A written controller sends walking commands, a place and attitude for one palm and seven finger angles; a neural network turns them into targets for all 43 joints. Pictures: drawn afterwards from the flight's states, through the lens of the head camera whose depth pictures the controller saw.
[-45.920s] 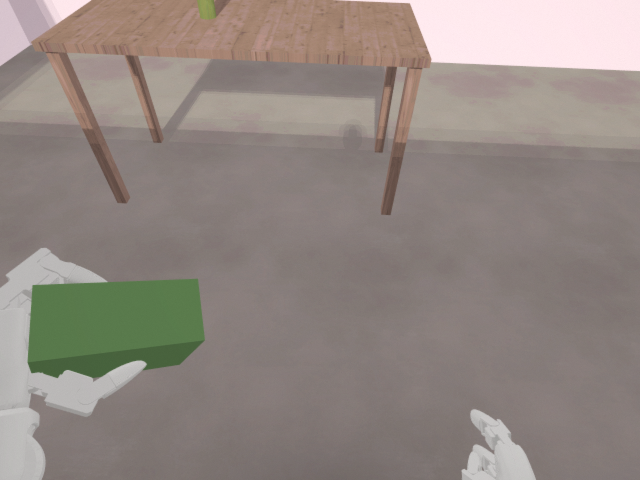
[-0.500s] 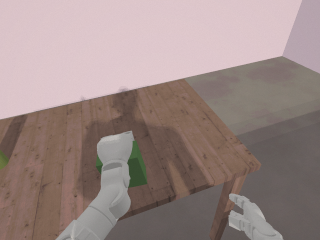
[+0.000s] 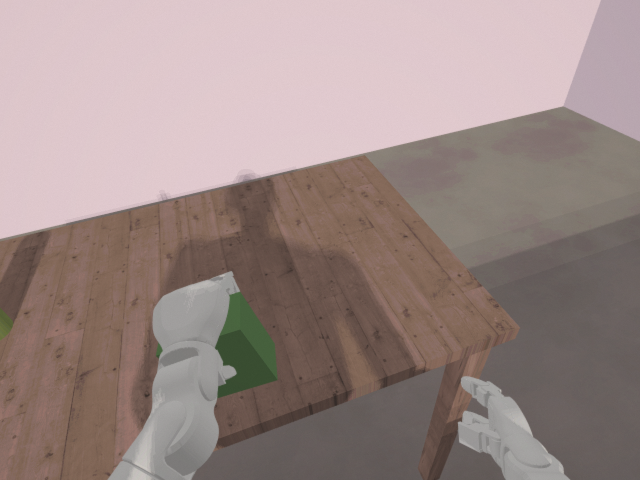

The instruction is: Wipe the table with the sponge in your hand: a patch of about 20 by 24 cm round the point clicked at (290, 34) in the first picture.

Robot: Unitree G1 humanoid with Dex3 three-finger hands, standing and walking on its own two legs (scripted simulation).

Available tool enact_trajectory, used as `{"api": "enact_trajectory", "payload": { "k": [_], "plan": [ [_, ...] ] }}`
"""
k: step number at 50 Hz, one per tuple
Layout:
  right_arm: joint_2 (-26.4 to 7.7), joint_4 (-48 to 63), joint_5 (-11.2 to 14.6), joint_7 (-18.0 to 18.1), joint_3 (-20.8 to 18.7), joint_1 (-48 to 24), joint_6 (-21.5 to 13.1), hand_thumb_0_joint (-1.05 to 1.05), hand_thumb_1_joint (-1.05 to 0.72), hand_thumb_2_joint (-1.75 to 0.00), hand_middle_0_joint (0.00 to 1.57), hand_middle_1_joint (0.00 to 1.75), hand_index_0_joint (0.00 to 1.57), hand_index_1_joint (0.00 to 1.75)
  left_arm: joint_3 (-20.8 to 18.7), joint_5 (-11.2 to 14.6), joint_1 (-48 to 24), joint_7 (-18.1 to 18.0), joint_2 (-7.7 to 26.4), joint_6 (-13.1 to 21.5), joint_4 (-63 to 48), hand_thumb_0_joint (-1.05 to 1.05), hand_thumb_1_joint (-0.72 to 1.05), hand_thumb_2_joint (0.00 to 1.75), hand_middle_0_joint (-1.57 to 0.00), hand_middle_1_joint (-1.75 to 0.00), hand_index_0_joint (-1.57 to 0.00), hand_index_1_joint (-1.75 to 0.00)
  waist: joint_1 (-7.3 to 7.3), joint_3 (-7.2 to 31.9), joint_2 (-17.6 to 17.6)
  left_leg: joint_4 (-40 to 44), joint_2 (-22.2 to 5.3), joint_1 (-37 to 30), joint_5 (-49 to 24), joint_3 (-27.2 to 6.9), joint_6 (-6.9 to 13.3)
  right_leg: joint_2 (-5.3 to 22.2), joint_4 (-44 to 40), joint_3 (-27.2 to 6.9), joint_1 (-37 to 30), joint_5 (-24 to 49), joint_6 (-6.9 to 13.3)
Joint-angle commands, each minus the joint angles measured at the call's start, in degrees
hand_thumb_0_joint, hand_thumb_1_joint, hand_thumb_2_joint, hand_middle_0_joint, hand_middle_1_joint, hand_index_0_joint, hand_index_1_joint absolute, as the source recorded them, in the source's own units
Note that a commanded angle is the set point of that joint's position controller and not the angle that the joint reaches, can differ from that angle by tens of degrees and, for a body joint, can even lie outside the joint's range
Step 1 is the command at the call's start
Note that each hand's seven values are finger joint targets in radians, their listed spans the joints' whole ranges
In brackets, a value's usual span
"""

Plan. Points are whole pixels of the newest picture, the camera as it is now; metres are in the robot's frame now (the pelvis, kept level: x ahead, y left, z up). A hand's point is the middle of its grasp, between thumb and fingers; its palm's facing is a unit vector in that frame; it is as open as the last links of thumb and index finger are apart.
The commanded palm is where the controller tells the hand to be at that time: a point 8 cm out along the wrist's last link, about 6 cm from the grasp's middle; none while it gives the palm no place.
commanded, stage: wipe forward along the middle lane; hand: left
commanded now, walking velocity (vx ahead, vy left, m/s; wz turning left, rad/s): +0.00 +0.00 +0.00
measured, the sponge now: (229, 357) +0.28 +0.17 +0.01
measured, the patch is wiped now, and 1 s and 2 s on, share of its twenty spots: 1.00 1.00 1.00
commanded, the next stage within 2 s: slide back across to the first lane in 1.72 s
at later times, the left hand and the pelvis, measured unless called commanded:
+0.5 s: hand (196, 327) +0.29 +0.21 +0.06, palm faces -0.01 -0.10 -1.00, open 10.1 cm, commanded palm +0.26 +0.23 +0.10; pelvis -0.01 +0.00 +0.00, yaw +1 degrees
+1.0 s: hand (189, 302) +0.33 +0.24 +0.05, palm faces -0.06 -0.04 -1.00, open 10.1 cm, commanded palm +0.31 +0.25 +0.09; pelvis -0.02 +0.00 +0.00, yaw +1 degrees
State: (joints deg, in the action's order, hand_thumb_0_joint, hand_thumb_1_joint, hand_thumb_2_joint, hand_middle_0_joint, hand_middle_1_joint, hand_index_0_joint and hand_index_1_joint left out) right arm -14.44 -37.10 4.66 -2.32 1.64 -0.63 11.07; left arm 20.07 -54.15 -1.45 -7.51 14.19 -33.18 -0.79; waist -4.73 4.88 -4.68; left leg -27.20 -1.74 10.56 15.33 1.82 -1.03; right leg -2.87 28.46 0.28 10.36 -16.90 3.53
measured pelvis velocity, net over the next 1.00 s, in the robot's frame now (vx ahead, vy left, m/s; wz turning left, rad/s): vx -0.02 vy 0.00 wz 0.03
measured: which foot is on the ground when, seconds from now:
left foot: down 0.00-1.00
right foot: down 0.00-1.00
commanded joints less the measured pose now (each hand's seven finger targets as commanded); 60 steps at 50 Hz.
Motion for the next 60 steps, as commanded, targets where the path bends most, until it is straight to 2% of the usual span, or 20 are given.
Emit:
{"api": "enact_trajectory", "payload": {
  "k": [1,4,5,9,11,14,19,20,24,25,29,35,38,39,42,45,50,54,56,60],
  "plan": [
    [-5.0,10.5,0.0,1.1,-1.8,-14.1,-3.4,0.00,-0.90,-0.90,0.20,0.30,0.20,0.30,-7.0,-0.8,-7.9,-0.1,8.6,-0.6,-6.0,0.00,0.10,1.30,-1.20,-1.60,-1.20,-1.60,-1.07,6.0,7.4,1.5,3.4,-1.9,-14.6,-1.6,3.7,1.3,-5.1,-5.1,-2.6,19.5,0.4],
    [-5.4,10.4,-0.1,1.6,-1.9,-14.2,-3.7,0.00,-0.90,-0.90,0.20,0.30,0.20,0.30,-9.1,-1.3,-8.5,0.2,10.8,-0.2,-6.8,0.00,0.10,1.30,-1.20,-1.60,-1.20,-1.60,-1.29,6.3,5.6,1.8,3.5,-2.4,-13.8,-2.0,3.7,1.0,-5.8,-6.1,-2.2,16.7,0.7],
    [-5.1,10.5,-0.1,1.6,-1.7,-14.1,-3.8,0.00,-0.90,-0.90,0.20,0.30,0.20,0.30,-6.9,-1.4,-9.1,0.3,8.8,-0.2,-6.4,0.00,0.10,1.30,-1.20,-1.60,-1.20,-1.60,-0.95,6.6,5.4,1.9,3.5,-2.2,-13.7,-1.6,3.8,1.3,-5.4,-5.0,-2.3,16.5,0.5],
    [-5.7,9.4,-0.1,2.2,-1.9,-13.1,-4.5,0.00,-0.90,-0.90,0.20,0.30,0.20,0.30,-9.1,-2.4,-12.1,0.3,11.0,0.1,-2.4,0.00,0.10,1.30,-1.20,-1.60,-1.20,-1.60,-0.66,5.8,7.3,2.2,3.5,-1.6,-11.9,-2.0,3.7,1.0,-6.4,-5.8,-0.9,13.7,0.6],
    [-5.5,9.3,0.0,2.6,-1.7,-13.0,-4.9,0.00,-0.90,-0.90,0.20,0.30,0.20,0.30,-7.4,-2.7,-14.1,0.3,9.3,0.2,0.0,0.00,0.10,1.30,-1.20,-1.60,-1.20,-1.60,-0.38,5.2,7.1,2.2,3.6,-1.0,-10.7,-1.7,3.8,1.2,-6.7,-5.1,-0.1,12.2,0.4],
    [-6.0,8.3,-0.2,3.3,-1.7,-12.3,-5.4,0.00,-0.90,-0.90,0.20,0.30,0.20,0.30,-10.3,-3.9,-18.1,-0.1,12.7,0.6,3.8,0.00,0.10,1.30,-1.20,-1.60,-1.20,-1.60,-0.47,5.7,7.5,2.5,3.8,-0.6,-9.4,-1.8,3.7,1.2,-7.2,-5.9,0.2,10.1,0.5],
    [-6.2,7.4,-0.2,3.6,-1.9,-11.6,-6.1,0.00,-0.90,-0.90,0.20,0.30,0.20,0.30,-10.5,-4.9,-20.8,-0.7,12.1,0.9,10.0,0.00,0.10,1.30,-1.20,-1.60,-1.20,-1.60,-0.64,6.5,7.9,2.6,4.0,0.3,-9.4,-1.6,3.4,1.2,-6.8,-5.4,0.1,10.9,0.5],
    [-6.0,7.8,-0.1,3.7,-1.9,-11.4,-6.3,0.00,-0.90,-0.90,0.20,0.30,0.20,0.30,-8.8,-4.1,-20.5,-0.5,10.0,0.9,10.7,0.00,0.10,1.30,-1.20,-1.60,-1.20,-1.60,-0.48,6.4,7.9,2.5,4.0,0.9,-8.8,-1.2,3.6,1.5,-6.7,-4.6,0.0,10.5,0.1],
    [-6.8,7.1,-0.1,4.5,-2.0,-10.0,-6.3,0.00,-0.90,-0.90,0.20,0.30,0.20,0.30,-11.4,-3.5,-24.3,-0.1,12.7,1.8,14.7,0.00,0.10,1.30,-1.20,-1.60,-1.20,-1.60,0.10,6.5,9.1,2.5,3.9,1.7,-7.7,-1.5,3.6,1.6,-7.3,-5.0,0.6,9.8,0.0],
    [-6.5,7.4,-0.1,4.7,-1.9,-9.6,-6.4,0.00,-0.90,-0.90,0.20,0.30,0.20,0.30,-9.9,-3.2,-23.9,0.2,11.0,2.2,15.7,0.00,0.10,1.30,-1.20,-1.60,-1.20,-1.60,0.27,6.2,9.4,2.3,4.1,2.2,-7.4,-1.1,3.8,1.8,-7.2,-4.5,0.7,9.8,-0.3],
    [-7.0,6.6,-0.2,5.3,-2.1,-7.6,-6.6,0.00,-0.90,-0.90,0.20,0.30,0.20,0.30,-12.3,-4.0,-26.7,0.3,13.7,4.3,19.2,0.00,0.10,1.30,-1.20,-1.60,-1.20,-1.60,0.57,6.5,9.0,2.1,4.0,3.0,-7.3,-1.4,3.7,1.8,-7.2,-5.0,1.2,10.7,-0.1],
    [-7.3,6.2,-0.2,5.6,-2.5,-5.2,-6.7,0.00,-0.90,-0.90,0.20,0.30,0.20,0.30,-12.5,-3.9,-28.1,-0.2,13.4,6.6,24.1,0.00,0.10,1.30,-1.20,-1.60,-1.20,-1.60,1.10,7.6,9.6,1.4,4.0,4.9,-6.8,-1.1,3.7,1.9,-6.5,-4.4,1.5,11.5,-0.4],
    [-7.7,5.4,-0.1,5.8,-2.6,-4.3,-6.7,0.00,-0.90,-0.90,0.20,0.30,0.20,0.30,-12.4,-4.0,-31.4,-0.4,13.9,7.2,27.8,0.00,0.10,1.30,-1.20,-1.60,-1.20,-1.60,2.00,5.1,10.7,1.2,3.8,6.3,-4.4,-1.0,3.7,2.1,-7.6,-4.6,4.2,8.1,-0.7],
    [-7.8,5.5,-0.1,6.1,-2.7,-4.2,-6.7,0.00,-0.90,-0.90,0.20,0.30,0.20,0.30,-14.0,-4.2,-33.0,-0.4,15.6,7.5,27.8,0.00,0.10,1.30,-1.20,-1.60,-1.20,-1.60,1.71,6.0,10.9,1.5,3.8,6.2,-4.5,-1.5,3.7,1.9,-7.6,-4.8,4.0,7.4,-0.5],
    [-7.7,4.8,0.0,6.3,-2.7,-2.7,-6.8,0.00,-0.90,-0.90,0.20,0.30,0.20,0.30,-11.9,-4.7,-37.0,-0.8,14.1,8.6,31.0,0.00,0.10,1.30,-1.20,-1.60,-1.20,-1.60,2.86,6.1,9.3,1.1,3.6,6.6,-3.7,-1.2,3.7,2.1,-7.1,-3.8,5.8,6.1,-0.6],
    [-7.8,4.8,0.0,6.3,-3.1,-1.6,-6.7,0.00,-0.90,-0.90,0.20,0.30,0.20,0.30,-13.9,-4.2,-36.2,-1.4,15.5,9.7,32.6,0.00,0.10,1.30,-1.20,-1.60,-1.20,-1.60,2.13,9.7,9.3,0.6,3.6,6.9,-5.1,-1.0,3.8,2.3,-6.2,-3.6,3.3,8.8,-0.7],
    [-7.8,4.8,0.1,6.1,-3.2,-0.4,-6.7,0.00,-0.90,-0.90,0.20,0.30,0.20,0.30,-12.6,-3.8,-39.4,-2.1,14.0,10.7,35.2,0.00,0.10,1.30,-1.20,-1.60,-1.20,-1.60,3.25,9.1,9.7,0.4,3.3,7.8,-5.0,-1.1,3.9,2.3,-5.9,-2.9,4.5,9.8,-1.0],
    [-8.0,4.4,0.0,6.1,-3.3,0.4,-6.4,0.00,-0.90,-0.90,0.20,0.30,0.20,0.30,-14.4,-4.3,-41.9,-2.6,16.3,11.6,37.0,0.00,0.10,1.30,-1.20,-1.60,-1.20,-1.60,3.52,9.3,10.3,0.2,3.3,8.8,-4.7,-1.3,3.9,2.3,-6.1,-3.2,4.9,9.7,-1.0],
    [-8.0,3.6,0.0,6.3,-3.1,1.4,-6.5,0.00,-0.90,-0.90,0.20,0.30,0.20,0.30,-13.2,-4.8,-45.8,-3.0,16.3,12.1,39.4,0.00,0.10,1.30,-1.20,-1.60,-1.20,-1.60,4.70,7.7,9.9,0.2,3.3,9.6,-2.8,-1.2,4.0,2.4,-6.3,-2.8,6.9,6.5,-1.3],
    [-7.9,3.3,0.0,6.3,-3.3,2.9,-6.6,0.00,-0.90,-0.90,0.20,0.30,0.20,0.30,-13.2,-5.1,-49.0,-3.4,16.6,13.2,42.0,0.00,0.10,1.30,-1.20,-1.60,-1.20,-1.60,4.68,10.4,8.2,0.0,3.2,9.2,-3.3,-1.4,4.0,2.4,-5.6,-2.1,7.0,6.3,-1.2]
  ]
}}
